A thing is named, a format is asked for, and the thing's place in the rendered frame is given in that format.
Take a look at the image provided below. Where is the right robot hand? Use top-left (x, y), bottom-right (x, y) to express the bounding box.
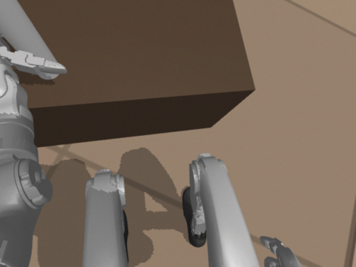
top-left (260, 236), bottom-right (302, 267)

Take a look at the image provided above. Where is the right robot foot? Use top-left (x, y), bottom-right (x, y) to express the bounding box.
top-left (182, 187), bottom-right (206, 248)

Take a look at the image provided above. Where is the can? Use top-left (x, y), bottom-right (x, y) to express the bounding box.
top-left (0, 0), bottom-right (59, 80)

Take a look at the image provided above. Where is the left robot arm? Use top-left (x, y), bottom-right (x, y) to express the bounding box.
top-left (0, 63), bottom-right (53, 267)

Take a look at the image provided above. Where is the left robot hand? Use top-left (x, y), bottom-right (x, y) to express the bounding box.
top-left (0, 33), bottom-right (67, 75)

